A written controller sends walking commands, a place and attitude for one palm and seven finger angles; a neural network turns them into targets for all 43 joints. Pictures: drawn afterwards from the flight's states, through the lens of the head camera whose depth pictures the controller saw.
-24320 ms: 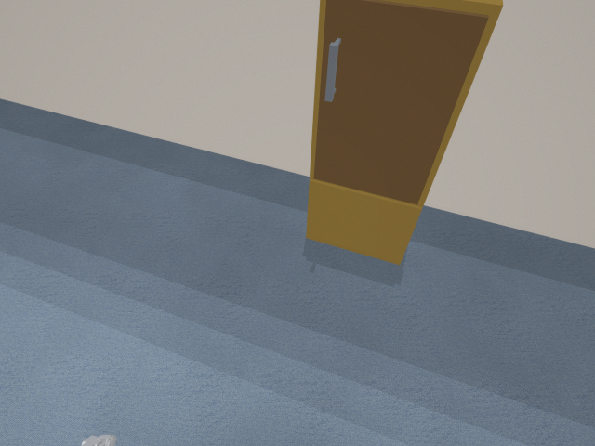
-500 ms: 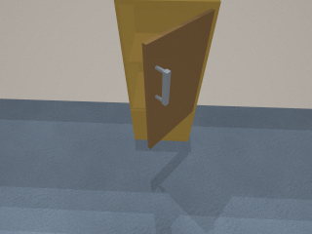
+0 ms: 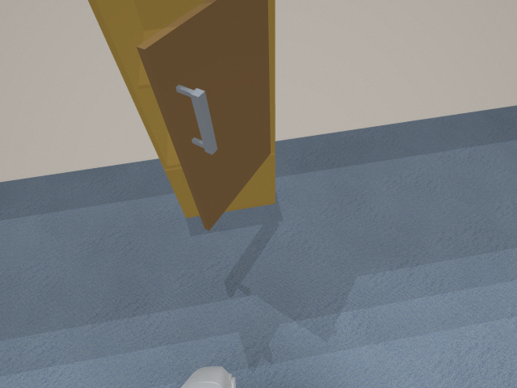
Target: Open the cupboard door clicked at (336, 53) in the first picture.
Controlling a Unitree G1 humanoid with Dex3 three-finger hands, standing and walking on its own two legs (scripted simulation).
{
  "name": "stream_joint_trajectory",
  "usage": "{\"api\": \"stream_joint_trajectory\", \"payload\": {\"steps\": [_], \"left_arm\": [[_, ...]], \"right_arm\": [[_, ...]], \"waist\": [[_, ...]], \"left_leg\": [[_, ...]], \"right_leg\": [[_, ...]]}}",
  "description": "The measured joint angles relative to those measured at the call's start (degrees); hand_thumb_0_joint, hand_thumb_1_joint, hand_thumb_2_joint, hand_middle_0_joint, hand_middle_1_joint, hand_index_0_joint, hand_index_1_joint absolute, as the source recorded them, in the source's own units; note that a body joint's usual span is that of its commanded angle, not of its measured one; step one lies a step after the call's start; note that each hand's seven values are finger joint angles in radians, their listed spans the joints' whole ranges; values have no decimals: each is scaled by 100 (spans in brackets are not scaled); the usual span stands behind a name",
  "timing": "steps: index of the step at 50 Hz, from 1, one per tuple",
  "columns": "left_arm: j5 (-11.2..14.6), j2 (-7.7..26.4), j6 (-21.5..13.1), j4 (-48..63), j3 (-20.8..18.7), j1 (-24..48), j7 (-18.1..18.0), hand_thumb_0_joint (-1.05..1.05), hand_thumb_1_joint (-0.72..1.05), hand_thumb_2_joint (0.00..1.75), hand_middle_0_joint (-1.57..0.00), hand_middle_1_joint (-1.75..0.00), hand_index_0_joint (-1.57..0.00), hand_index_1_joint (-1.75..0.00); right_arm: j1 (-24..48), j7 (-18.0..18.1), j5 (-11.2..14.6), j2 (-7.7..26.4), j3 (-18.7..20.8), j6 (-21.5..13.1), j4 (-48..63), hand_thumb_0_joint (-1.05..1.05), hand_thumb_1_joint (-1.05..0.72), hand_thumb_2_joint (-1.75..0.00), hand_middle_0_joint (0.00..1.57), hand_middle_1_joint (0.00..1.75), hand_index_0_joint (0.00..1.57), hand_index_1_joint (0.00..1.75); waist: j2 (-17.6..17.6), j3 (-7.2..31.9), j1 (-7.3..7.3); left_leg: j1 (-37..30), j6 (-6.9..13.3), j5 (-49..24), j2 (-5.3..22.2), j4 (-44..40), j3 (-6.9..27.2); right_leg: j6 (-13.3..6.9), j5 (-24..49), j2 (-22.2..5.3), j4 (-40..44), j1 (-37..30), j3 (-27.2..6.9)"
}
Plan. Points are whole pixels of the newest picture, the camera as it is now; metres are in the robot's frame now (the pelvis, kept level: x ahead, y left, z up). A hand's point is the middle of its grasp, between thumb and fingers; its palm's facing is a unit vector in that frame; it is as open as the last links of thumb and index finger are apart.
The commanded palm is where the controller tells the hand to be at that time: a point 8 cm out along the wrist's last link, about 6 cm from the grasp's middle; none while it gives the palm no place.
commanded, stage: walk to a spot facing it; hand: left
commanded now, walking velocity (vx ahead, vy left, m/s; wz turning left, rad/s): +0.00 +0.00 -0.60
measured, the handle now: (197, 121) +0.58 +0.18 +0.04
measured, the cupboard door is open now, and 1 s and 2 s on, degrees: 49 49 49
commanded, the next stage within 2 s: none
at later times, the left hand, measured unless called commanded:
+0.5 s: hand (148, 373) +0.15 +0.22 -0.16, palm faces -0.24 -0.94 -0.23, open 7.4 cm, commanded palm none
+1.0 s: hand (207, 330) +0.23 +0.13 -0.16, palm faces -0.58 -0.79 -0.18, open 7.4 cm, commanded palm none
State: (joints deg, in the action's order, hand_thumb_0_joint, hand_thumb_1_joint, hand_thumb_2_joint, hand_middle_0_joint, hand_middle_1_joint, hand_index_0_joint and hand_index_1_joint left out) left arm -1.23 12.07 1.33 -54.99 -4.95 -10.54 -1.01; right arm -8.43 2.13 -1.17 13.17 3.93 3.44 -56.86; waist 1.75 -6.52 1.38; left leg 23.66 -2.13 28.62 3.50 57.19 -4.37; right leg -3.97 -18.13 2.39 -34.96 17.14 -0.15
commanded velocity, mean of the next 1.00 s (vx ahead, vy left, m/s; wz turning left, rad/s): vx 0.04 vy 0.00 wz -0.60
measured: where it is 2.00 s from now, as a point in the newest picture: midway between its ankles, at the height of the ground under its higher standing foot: outside the picture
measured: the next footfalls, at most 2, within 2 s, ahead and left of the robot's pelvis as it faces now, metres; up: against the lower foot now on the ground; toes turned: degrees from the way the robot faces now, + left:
left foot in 0.32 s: +0.08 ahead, +0.16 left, +0.00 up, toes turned -13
right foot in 0.60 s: +0.01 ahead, -0.11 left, +0.00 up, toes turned -25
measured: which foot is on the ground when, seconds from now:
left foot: up 0.00-0.30, down 0.32-0.60, up 0.62-0.86, down 0.88-1.00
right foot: down 0.00-0.32, up 0.34-0.58, down 0.60-0.88, up 0.90-1.00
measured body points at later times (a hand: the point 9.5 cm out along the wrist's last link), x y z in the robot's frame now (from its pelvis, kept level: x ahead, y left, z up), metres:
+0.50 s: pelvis +0.01 +0.03 +0.01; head +0.07 +0.03 +0.45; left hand +0.16 +0.27 -0.14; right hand +0.02 -0.23 -0.13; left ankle +0.04 +0.17 -0.73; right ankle -0.03 -0.09 -0.68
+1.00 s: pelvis +0.02 +0.03 +0.00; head +0.07 +0.02 +0.45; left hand +0.26 +0.17 -0.15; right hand -0.09 -0.20 -0.13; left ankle +0.10 +0.12 -0.73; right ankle -0.06 -0.07 -0.67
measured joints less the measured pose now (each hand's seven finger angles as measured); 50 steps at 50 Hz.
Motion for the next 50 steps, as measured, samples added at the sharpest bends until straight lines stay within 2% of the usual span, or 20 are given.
{"api": "stream_joint_trajectory", "payload": {"steps": [3, 9, 12, 15, 17, 19, 22, 24, 27, 29, 30, 31, 33, 36, 39, 43, 44, 46, 48, 50], "left_arm": [[5, -5, 10, 22, 25, -86, -36, 1, 91, 90, -20, -30, -20, -30], [-19, -26, 75, 76, 60, -243, 16, 1, 91, 90, -20, -30, -20, -30], [-30, -9, 107, 120, 49, -262, 41, 1, 91, 90, -20, -30, -20, -30], [0, 34, 150, 158, 32, -288, 60, 1, 91, 90, -21, -30, -20, -30], [30, 73, 196, 201, 25, -270, 92, 1, 91, 90, -21, -30, -20, -30], [1, 202, 230, 230, -21, -134, 145, 1, 91, 90, -20, -30, -20, -30], [-7, 310, 249, 296, -73, 22, 225, 1, 91, 90, -20, -30, -20, -30], [5, 321, 249, 355, -63, 89, 264, 1, 91, 90, -20, -30, -20, -30], [19, 321, 218, 401, -13, 143, 303, 1, 91, 90, -20, -30, -20, -30], [29, 330, 177, 409, 18, 164, 318, 1, 91, 90, -20, -30, -20, -30], [27, 366, 133, 444, 44, 136, 321, 1, 91, 90, -20, -30, -20, -30], [14, 374, 69, 440, 49, 137, 288, 1, 91, 90, -20, -30, -20, -30], [15, 294, 25, 401, 93, 207, 200, 1, 91, 90, -20, -30, -20, -30], [-1, 228, 70, 388, 110, 213, 86, 1, 91, 90, -20, -30, -20, -30], [-19, 206, 121, 355, 127, 183, 54, 1, 91, 90, -20, -30, -20, -30], [-4, 176, 213, 327, 140, 132, 91, 1, 91, 90, -20, -30, -20, -30], [20, 147, 253, 344, 142, 118, 108, 1, 91, 90, -20, -30, -20, -30], [23, 183, 300, 337, 117, 185, 162, 1, 91, 90, -20, -30, -20, -30], [-13, 220, 300, 318, 60, 237, 243, 1, 91, 90, -20, -30, -20, -30], [-27, 216, 283, 332, 24, 265, 328, 1, 91, 90, -20, -30, -20, -30]], "right_arm": [[242, -9, 21, -1, -7, -20, 187, 1, -91, -90, 20, 30, 20, 30], [575, -14, 63, -70, -46, -75, 524, 1, -91, -90, 20, 30, 20, 30], [625, -9, 87, -108, -72, -124, 623, 1, -91, -90, 20, 30, 20, 30], [553, 6, 103, -130, -122, -213, 695, 1, -91, -90, 20, 30, 20, 30], [409, 28, 44, -92, -151, -313, 758, 1, -91, -90, 20, 30, 20, 30], [273, 30, -35, -161, -209, -315, 743, 1, -91, -90, 20, 30, 20, 30], [-4, 25, -92, -202, -275, -269, 694, 1, -91, -90, 20, 30, 21, 30], [-150, 21, -112, -184, -281, -243, 646, 1, -91, -90, 20, 30, 21, 30], [-333, -4, -114, -121, -254, -225, 593, 1, -91, -90, 20, 30, 21, 30], [-467, -30, -89, -56, -222, -205, 565, 1, -90, -90, 20, 30, 21, 30], [-564, -50, -62, -25, -202, -185, 575, 1, -90, -90, 20, 30, 21, 30], [-585, -65, -30, 24, -174, -150, 548, 1, -90, -90, 20, 30, 21, 30], [-477, -45, 18, 156, -112, -45, 445, 1, -91, -90, 20, 30, 21, 30], [-328, -25, 50, 204, -66, 4, 372, 1, -91, -90, 20, 30, 20, 30], [-253, -34, 67, 149, -64, -43, 433, 1, -91, -90, 20, 30, 20, 30], [-257, -40, 68, 64, -108, -185, 589, 1, -91, -90, 20, 30, 20, 30], [-316, -37, 38, 82, -126, -251, 642, 1, -91, -90, 20, 30, 20, 30], [-370, -21, -35, -9, -181, -323, 648, 1, -91, -90, 20, 30, 20, 30], [-489, -39, -88, -117, -249, -344, 622, 1, -91, -90, 20, 30, 20, 30], [-615, -55, -113, -185, -288, -344, 575, 1, -91, -90, 20, 30, 20, 30]], "waist": [[-98, 9, 22], [-241, 68, 71], [-323, 84, 115], [-371, 154, 102], [-280, 222, 40], [-427, 116, 73], [-440, 47, 98], [-341, 0, 84], [-172, -43, -6], [-93, -38, -71], [-123, 9, -103], [-130, 32, -105], [-15, -85, -158], [-98, -151, -194], [-278, -103, -194], [-380, 53, -220], [-293, 133, -241], [-345, 132, -239], [-399, 165, -212], [-379, 218, -166]], "left_leg": [[193, -70, -171, -107, 277, 222], [114, -102, -316, -195, -352, 479], [-96, -70, -347, -262, -991, 535], [-544, 1, -844, -299, -2174, 548], [-671, 132, -1363, -163, -2651, 629], [-676, 104, -1258, -145, -2487, 484], [-810, 47, -1197, -8, -2624, 326], [-894, 24, -1218, 124, -2713, 221], [-948, -47, -1131, 335, -2644, 28], [-917, -125, -963, 458, -2410, -103], [-834, -158, -826, 468, -2175, -179], [-666, -175, -460, 468, -1734, -195], [-286, -146, 168, 355, -674, 81], [108, -148, 181, 138, 140, 202], [117, -157, -25, -8, -312, 160], [-346, -84, -693, -131, -1890, 167], [-417, 66, -1098, -56, -2258, 212], [-378, 193, -1266, 17, -2103, 102], [-511, 186, -1186, 97, -2220, -24], [-694, 137, -1238, 190, -2508, -150]], "right_leg": [[-11, 259, 81, 369, -113, -272], [57, 513, 199, 710, -191, -760], [124, 538, 246, 697, -144, -964], [238, 457, 337, 494, 2, -1131], [323, -99, 448, -107, 327, -998], [455, -782, 294, -1288, 765, -671], [590, -864, 30, -2419, 1190, -241], [625, -848, -143, -2258, 1156, -11], [584, -775, -264, -1342, 805, 228], [508, -323, -275, -515, 417, 332], [407, 207, -327, -28, 185, 302], [341, 217, -319, 50, 181, 222], [300, 66, -214, -176, 279, 115], [315, 150, -151, -28, 220, -123], [337, 312, -124, 177, 160, -385], [452, 322, -4, 109, 249, -673], [439, 109, 88, -80, 372, -651], [450, -684, 70, -982, 686, -503], [485, -845, -31, -1945, 979, -266], [523, -699, -200, -2348, 1111, -9]]}}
